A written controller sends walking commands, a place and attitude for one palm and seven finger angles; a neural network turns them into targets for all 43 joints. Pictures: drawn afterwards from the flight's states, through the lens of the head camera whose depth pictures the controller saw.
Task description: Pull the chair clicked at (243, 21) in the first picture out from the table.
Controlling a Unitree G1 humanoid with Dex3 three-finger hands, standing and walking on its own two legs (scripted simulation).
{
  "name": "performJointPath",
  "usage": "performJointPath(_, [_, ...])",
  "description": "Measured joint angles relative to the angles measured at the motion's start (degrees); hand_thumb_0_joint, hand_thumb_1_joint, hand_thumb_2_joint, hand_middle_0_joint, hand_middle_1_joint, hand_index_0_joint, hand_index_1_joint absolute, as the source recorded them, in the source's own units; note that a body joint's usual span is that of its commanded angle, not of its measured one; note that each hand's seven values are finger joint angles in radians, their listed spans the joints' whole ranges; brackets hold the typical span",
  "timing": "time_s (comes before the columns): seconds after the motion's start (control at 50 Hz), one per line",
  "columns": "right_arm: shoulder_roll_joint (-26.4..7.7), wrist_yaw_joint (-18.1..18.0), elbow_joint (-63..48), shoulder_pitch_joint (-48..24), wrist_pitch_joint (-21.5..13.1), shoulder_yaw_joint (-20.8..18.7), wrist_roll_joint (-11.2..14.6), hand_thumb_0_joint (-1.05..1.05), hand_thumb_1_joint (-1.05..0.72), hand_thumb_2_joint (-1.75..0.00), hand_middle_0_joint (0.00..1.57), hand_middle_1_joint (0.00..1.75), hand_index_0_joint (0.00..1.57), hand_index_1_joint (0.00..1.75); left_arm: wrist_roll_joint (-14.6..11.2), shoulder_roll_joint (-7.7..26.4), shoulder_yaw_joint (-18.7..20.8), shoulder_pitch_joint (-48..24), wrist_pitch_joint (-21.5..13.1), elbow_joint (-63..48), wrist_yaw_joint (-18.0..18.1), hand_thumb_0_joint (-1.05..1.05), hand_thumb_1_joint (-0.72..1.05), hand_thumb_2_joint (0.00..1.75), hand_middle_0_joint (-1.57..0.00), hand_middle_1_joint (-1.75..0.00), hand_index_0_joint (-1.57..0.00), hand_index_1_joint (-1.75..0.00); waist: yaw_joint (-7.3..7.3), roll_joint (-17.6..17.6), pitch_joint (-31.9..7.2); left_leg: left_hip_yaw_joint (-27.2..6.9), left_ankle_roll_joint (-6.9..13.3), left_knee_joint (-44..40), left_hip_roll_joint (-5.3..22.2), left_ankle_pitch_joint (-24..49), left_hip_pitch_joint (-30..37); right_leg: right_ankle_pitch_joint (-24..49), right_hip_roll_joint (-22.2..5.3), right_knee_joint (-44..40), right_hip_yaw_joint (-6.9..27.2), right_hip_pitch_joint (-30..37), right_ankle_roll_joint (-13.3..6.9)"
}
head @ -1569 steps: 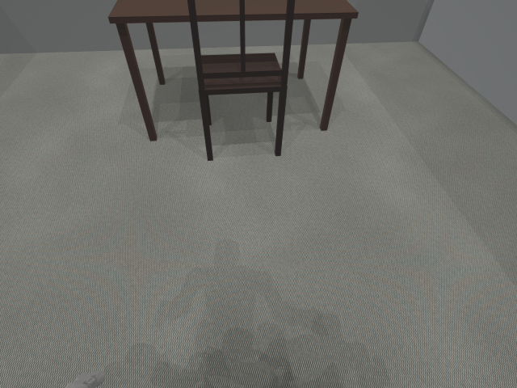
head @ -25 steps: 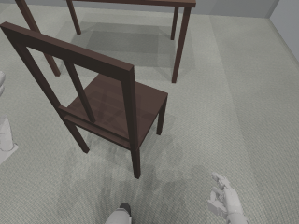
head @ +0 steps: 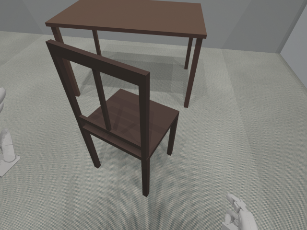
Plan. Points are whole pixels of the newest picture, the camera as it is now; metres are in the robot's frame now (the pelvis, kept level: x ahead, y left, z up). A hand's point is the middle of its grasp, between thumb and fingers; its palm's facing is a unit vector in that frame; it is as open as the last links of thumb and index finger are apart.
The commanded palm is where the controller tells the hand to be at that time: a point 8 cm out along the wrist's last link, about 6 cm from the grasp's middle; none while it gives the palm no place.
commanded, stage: stop stepping back and stand still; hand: left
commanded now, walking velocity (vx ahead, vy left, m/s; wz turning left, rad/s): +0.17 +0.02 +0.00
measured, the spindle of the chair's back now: (103, 103) +0.61 +0.24 -0.05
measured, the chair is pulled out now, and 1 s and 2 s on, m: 0.61 0.61 0.61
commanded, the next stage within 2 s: let the arm hang, fingers relaxed in 0.16 s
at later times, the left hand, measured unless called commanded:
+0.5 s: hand out of the picture +0.14 +0.19 -0.14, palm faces -0.02 -0.99 -0.16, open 7.4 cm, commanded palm none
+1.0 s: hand out of the picture -0.03 +0.21 -0.16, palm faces +0.04 -0.97 -0.22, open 7.4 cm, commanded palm none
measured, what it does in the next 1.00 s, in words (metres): stands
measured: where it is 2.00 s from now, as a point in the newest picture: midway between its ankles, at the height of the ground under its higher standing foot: outside the picture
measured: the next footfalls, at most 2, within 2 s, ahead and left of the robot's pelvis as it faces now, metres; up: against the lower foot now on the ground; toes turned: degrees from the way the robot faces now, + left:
none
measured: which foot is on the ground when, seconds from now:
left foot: down 0.00-1.00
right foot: down 0.00-1.00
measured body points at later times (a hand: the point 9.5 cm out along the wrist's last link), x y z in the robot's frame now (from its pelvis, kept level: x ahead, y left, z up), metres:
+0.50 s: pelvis +0.01 +0.02 -0.01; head +0.02 +0.03 +0.44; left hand +0.14 +0.24 -0.12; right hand +0.10 -0.22 -0.13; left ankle -0.01 +0.11 -0.73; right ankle -0.01 -0.10 -0.73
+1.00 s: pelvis +0.00 +0.03 +0.01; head +0.01 +0.02 +0.46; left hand -0.03 +0.26 -0.14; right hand -0.01 -0.19 -0.16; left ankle -0.01 +0.11 -0.73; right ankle -0.01 -0.10 -0.73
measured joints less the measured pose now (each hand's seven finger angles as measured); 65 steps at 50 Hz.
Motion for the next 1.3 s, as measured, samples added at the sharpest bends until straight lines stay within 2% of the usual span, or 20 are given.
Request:
performJointPath(0.06, [0.39,0.08,0.99,0.16,1.4,0.64,0.21,0.01,-0.9,-0.9,0.2,0.3,0.21,0.3,-0.49,-1.8,0.59,-2.31,-0.07,4.13,0.3,0.01,0.88,0.9,-0.21,-0.3,-0.21,-0.31,1.11,1.09,-1.58,-0.7,1.3,4.67,-0.75,-5.34,-2.67,0.28,0.55,-0.33,0.35,-0.9,-0.35])
performJointPath(0.1, [0.21,0.15,1.66,0.45,1.98,0.99,0.1,0.01,-0.9,-0.9,0.2,0.3,0.21,0.3,-0.65,-3.76,-0.07,-3.56,0.83,6.85,0.46,0.01,0.88,0.9,-0.21,-0.3,-0.21,-0.31,1.3,1.04,-1.6,-0.08,2.04,3.04,-1.66,-4.13,-2.57,0.52,0.34,-0.4,0.57,-1.0,-0.08])
performJointPath(0.14, [0.17,-0.12,2.08,0.79,2.2,1.45,-0.16,0.01,-0.9,-0.9,0.21,0.3,0.21,0.3,-0.75,-5.35,-1.14,-4.22,2.04,8.61,0.66,0.01,0.89,0.9,-0.21,-0.3,-0.21,-0.3,1.28,0.03,-0.72,0.42,2.43,0.1,-2.39,1.48,-1.41,-0.03,-0.32,0.94,0.93,-1.16,0.5])
performJointPath(0.2, [0.83,-0.47,2.27,1.83,1.98,1.82,-0.74,0.02,-0.9,-0.9,0.21,0.3,0.21,0.3,-0.14,-7.21,-3.03,-3.75,4.14,8.92,0.77,0.02,0.89,0.9,-0.21,-0.3,-0.21,-0.3,1.03,-2.24,-0.12,1.36,2.47,-0.84,-3.47,1.98,-0.41,-5.51,-0.61,6.05,2.95,-2.66,0.96])
performJointPath(0.26, [1.58,-0.44,2.39,2.96,0.42,1.95,-1.17,0.02,-0.9,-0.9,0.21,0.3,0.21,0.3,0.56,-6.69,-4.46,-3.27,5.43,5.21,0.49,0.02,0.89,0.9,-0.21,-0.3,-0.21,-0.3,0.31,-3.63,0.66,0.78,2.41,-1.85,-3.88,1.85,0.03,-5.0,-0.39,5.37,3.06,-2.06,1.35])
performJointPath(0.28, [1.38,0.52,3.2,3.06,-0.55,1.45,-1.6,0.02,-0.9,-0.9,0.21,0.3,0.21,0.3,1.83,-5.94,-5.52,-4.54,4.36,6.49,-0.41,0.02,0.89,0.9,-0.21,-0.3,-0.21,-0.3,0.31,-3.66,0.58,0.43,2.35,-1.21,-4.03,1.72,-0.9,-0.56,-0.62,4.4,2.72,-2.09,1.2])
performJointPath(0.3, [0.85,1.46,4.4,2.85,-0.38,0.68,-1.93,0.01,-0.9,-0.9,0.21,0.3,0.21,0.3,2.89,-5.73,-7.56,-7.09,4.53,10.47,-1.94,0.02,0.89,0.9,-0.2,-0.3,-0.2,-0.3,0.6,-3.26,0.29,0.09,2.32,-0.07,-4.27,1.35,-2.07,0.75,-0.9,3.99,2.4,-2.27,1.06])
performJointPath(0.34, [-0.73,2.51,7.23,1.64,1.75,-0.44,-2.11,0.01,-0.9,-0.9,0.21,0.3,0.21,0.3,3.78,-7.66,-12.46,-12.0,8.26,22.49,-4.64,0.01,0.89,0.9,-0.2,-0.3,-0.2,-0.3,0.92,-1.22,-0.58,-0.21,2.37,1.88,-4.35,0.38,-3.79,-1.97,-1.0,3.95,2.06,-2.71,1.07])
performJointPath(0.4, [-2.07,3.09,9.72,0.28,4.89,-1.07,-2.41,0.01,-0.9,-0.9,0.2,0.3,0.21,0.3,4.05,-11.73,-18.68,-16.71,14.52,43.02,-7.06,0.01,0.9,0.9,-0.2,-0.3,-0.2,-0.3,-0.29,0.78,-0.82,-0.17,2.72,2.94,-4.72,-0.31,-4.5,-4.09,-1.41,4.83,2.09,-3.21,1.37])
performJointPath(0.46, [-1.47,3.33,11.05,0.46,6.5,-0.66,-2.69,0.01,-0.9,-0.9,0.2,0.3,0.21,0.3,3.84,-14.97,-23.26,-18.18,17.96,58.62,-8.2,0.01,0.9,0.9,-0.2,-0.3,-0.2,-0.3,-1.8,-0.87,0.83,0.0,2.96,2.29,-5.42,-0.16,-3.26,-4.54,-2.1,5.54,2.29,-2.58,1.42])
performJointPath(0.52, [-0.49,3.1,13.29,1.59,7.22,0.34,-2.86,0.01,-0.9,-0.9,0.2,0.3,0.21,0.3,3.29,-17.92,-26.06,-17.46,19.08,69.12,-8.61,0.02,0.9,0.9,-0.2,-0.3,-0.2,-0.3,-1.83,-3.28,2.81,0.03,2.94,0.53,-5.26,0.62,-1.52,-3.77,-1.87,3.76,2.34,-0.89,1.73])
performJointPath(0.54, [-0.23,2.97,14.19,2.09,7.4,0.62,-2.83,0.01,-0.9,-0.9,0.2,0.3,0.21,0.3,2.82,-18.77,-26.41,-17.01,18.97,71.73,-8.54,0.01,0.91,0.9,-0.2,-0.3,-0.2,-0.3,-1.6,-3.79,3.39,-0.09,2.91,-0.12,-5.06,0.96,-1.06,-3.23,-1.63,2.7,2.21,-0.21,1.67])
performJointPath(0.56, [0.1,2.76,15.1,2.79,7.52,0.77,-2.75,0.01,-0.91,-0.9,0.2,0.3,0.21,0.3,1.64,-19.3,-25.01,-17.1,18.02,72.92,-7.78,-0.01,0.94,0.9,-0.2,-0.3,-0.2,-0.3,-1.17,-4.17,3.9,-0.49,2.85,-0.68,-4.9,1.36,-0.89,-2.62,-1.43,1.56,1.79,0.37,1.54])
performJointPath(0.6, [0.55,2.45,17.19,3.9,7.86,1.07,-2.59,0.01,-0.91,-0.9,0.2,0.3,0.2,0.3,1.75,-18.37,-24.32,-17.93,16.84,75.05,-7.32,-0.05,0.98,0.9,-0.21,-0.3,-0.21,-0.3,0.13,-4.4,4.74,-1.03,2.71,-1.92,-4.66,2.25,-0.32,-1.37,-1.09,-0.64,1.22,1.51,1.31])
performJointPath(0.64, [0.73,2.18,18.93,4.55,8.27,0.97,-2.6,0.01,-0.9,-0.9,0.2,0.3,0.2,0.3,2.25,-17.24,-24.32,-18.05,16.58,77.65,-7.47,-0.06,0.98,0.9,-0.21,-0.3,-0.21,-0.3,0.73,-3.76,5.02,-1.17,2.69,-2.99,-4.43,2.9,0.32,-0.29,-0.79,-2.5,1.07,2.51,1.22])
performJointPath(0.76, [0.81,1.79,21.7,5.61,8.49,0.47,-2.24,0.01,-0.91,-0.9,0.2,0.3,0.2,0.3,2.51,-15.23,-24.43,-16.09,16.82,85.13,-7.54,-0.03,0.95,0.9,-0.2,-0.3,-0.2,-0.3,0.46,-0.65,4.77,-0.67,3.0,-5.21,-4.49,3.98,2.14,1.25,-0.76,-5.07,1.56,4.28,1.48])
performJointPath(0.86, [1.32,1.84,23.26,5.94,8.33,0.56,-2.11,0.01,-0.91,-0.9,0.2,0.3,0.2,0.3,2.51,-15.18,-24.7,-14.45,16.66,88.72,-7.35,-0.01,0.92,0.9,-0.2,-0.3,-0.2,-0.3,0.5,0.92,4.7,-0.15,3.23,-6.62,-4.83,4.89,2.78,1.8,-1.07,-5.54,2.08,4.35,1.64])
performJointPath(1.18, [3.08,1.46,27.01,6.95,7.74,0.69,-1.96,0.01,-0.91,-0.9,0.2,0.3,0.2,0.3,2.5,-20.85,-26.38,-13.22,15.6,92.88,-7.17,0.01,0.9,0.9,-0.2,-0.3,-0.2,-0.3,0.77,0.13,3.68,0.54,3.16,-8.0,-4.92,5.71,3.31,2.17,-1.14,-5.63,2.8,4.04,1.55])
performJointPath(1.3, [3.61,1.16,27.69,7.56,7.36,0.63,-1.93,0.01,-0.91,-0.9,0.2,0.3,0.2,0.3,2.57,-21.66,-26.22,-13.65,15.38,93.37,-7.04,0.01,0.91,0.9,-0.2,-0.3,-0.2,-0.3,0.58,-0.27,3.79,0.5,3.03,-8.07,-4.81,5.68,3.23,2.1,-1.03,-5.67,2.77,3.94,1.43])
